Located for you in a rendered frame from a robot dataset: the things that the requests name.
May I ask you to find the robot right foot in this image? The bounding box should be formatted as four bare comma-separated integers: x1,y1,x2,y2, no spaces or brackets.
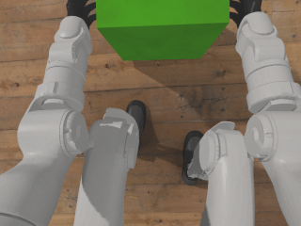
182,130,203,186

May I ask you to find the right robot forearm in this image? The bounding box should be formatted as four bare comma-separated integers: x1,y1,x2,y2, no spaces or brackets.
235,11,301,115

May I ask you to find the right robot upper arm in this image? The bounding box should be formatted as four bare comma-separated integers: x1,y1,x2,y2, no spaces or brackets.
244,111,301,226

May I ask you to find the robot right shin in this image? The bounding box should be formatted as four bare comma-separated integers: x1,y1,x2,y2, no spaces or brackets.
187,121,254,181

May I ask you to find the left robot forearm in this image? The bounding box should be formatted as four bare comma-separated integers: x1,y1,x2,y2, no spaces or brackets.
17,16,93,149

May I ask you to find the robot right hand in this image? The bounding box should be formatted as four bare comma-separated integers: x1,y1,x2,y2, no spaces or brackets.
230,0,262,28

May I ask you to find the carton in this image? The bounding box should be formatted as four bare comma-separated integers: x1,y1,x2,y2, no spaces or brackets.
96,0,230,61

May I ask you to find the robot left hand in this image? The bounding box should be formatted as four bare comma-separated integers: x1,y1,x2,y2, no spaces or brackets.
66,0,97,30

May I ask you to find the left robot upper arm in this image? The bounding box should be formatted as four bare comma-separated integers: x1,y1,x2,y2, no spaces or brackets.
0,108,89,226

